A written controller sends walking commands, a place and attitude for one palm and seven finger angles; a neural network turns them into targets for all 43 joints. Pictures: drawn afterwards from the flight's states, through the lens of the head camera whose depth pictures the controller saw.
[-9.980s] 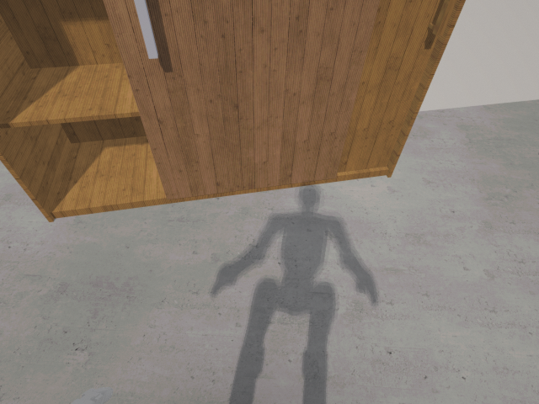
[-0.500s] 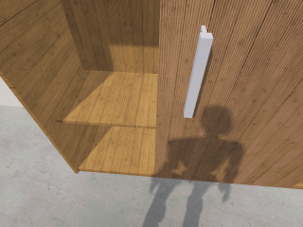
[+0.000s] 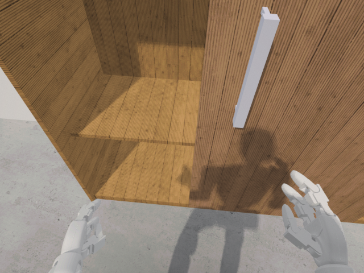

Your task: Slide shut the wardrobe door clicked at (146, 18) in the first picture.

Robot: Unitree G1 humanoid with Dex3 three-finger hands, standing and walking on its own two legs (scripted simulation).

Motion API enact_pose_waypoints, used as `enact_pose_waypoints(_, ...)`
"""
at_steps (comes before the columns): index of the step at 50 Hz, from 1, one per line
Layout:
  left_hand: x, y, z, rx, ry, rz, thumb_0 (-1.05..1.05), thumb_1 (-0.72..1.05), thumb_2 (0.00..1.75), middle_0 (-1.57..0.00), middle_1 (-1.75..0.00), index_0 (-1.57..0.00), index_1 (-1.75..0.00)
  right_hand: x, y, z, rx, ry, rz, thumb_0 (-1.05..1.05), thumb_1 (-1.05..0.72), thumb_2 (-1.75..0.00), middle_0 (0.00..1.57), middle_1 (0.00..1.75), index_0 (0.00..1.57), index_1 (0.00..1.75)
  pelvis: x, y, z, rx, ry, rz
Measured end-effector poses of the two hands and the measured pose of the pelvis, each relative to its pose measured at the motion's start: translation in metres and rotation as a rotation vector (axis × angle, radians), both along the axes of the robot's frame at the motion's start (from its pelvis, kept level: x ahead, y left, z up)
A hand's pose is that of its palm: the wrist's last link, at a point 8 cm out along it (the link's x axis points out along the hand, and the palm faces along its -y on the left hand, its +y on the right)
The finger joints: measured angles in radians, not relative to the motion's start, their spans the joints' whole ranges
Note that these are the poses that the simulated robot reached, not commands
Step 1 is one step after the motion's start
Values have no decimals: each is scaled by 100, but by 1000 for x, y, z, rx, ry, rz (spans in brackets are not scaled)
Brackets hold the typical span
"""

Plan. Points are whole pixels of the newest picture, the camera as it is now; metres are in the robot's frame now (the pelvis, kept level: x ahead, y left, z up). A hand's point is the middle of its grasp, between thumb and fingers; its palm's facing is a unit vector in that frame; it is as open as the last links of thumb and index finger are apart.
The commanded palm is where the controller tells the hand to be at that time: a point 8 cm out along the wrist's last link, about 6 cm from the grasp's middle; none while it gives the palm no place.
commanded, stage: raise the hand with hooked fingers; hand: right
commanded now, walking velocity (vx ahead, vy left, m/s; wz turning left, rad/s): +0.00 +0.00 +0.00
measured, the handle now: (249, 75) +0.52 -0.11 +0.18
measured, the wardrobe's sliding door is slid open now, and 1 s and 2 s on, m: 0.53 0.53 0.53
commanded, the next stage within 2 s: move the hooked fingers beside the handle in 1.78 s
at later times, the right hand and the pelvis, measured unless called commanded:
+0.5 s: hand (332, 233) +0.21 -0.24 +0.08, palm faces +0.03 +1.00 -0.06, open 11.0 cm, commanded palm +0.18 -0.29 +0.09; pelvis -0.02 +0.00 +0.00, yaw -1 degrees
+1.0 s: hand out of the picture +0.23 -0.29 +0.15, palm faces +0.07 +1.00 -0.07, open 13.7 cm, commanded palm +0.20 -0.34 +0.16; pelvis -0.01 -0.03 +0.03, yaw -2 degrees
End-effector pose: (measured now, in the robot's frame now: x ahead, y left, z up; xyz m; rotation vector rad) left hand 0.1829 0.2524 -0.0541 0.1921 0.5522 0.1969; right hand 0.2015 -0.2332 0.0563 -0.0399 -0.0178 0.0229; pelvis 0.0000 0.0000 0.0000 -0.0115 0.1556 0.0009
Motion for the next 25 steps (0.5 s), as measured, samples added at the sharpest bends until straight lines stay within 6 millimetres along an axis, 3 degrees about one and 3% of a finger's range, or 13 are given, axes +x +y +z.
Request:
enact_pose_waypoints(5,29,6,14,57,-97,-52,1,91,90,-20,-30,-20,-30,-49,-15,-36,48,141,-86,0,-61,-78,22,49,22,49,-7,9,-14,10,5,-18)
enact_pose_waypoints(9,30,0,7,85,-84,-107,1,91,90,-20,-30,-20,-30,-74,-30,-27,6,70,-188,1,-52,-74,23,55,23,55,-11,14,-20,33,2,-44)
enact_pose_waypoints(12,18,-8,-8,72,-36,-134,1,90,90,-20,-30,-20,-30,-69,-32,-11,-21,-28,-153,1,-44,-71,23,59,23,59,-17,16,-22,49,-6,-59)
enact_pose_waypoints(17,-19,-21,-28,9,67,-114,1,90,90,-20,-30,-20,-30,-38,-34,5,-32,-10,-15,1,-33,-66,24,67,24,67,-23,16,-16,54,-25,-55)
enact_pose_waypoints(25,-72,-17,-28,-30,154,-6,1,90,90,-20,-30,-20,-30,-16,-57,31,-20,39,-56,0,-14,-58,25,79,25,79,-17,4,4,38,-39,-20)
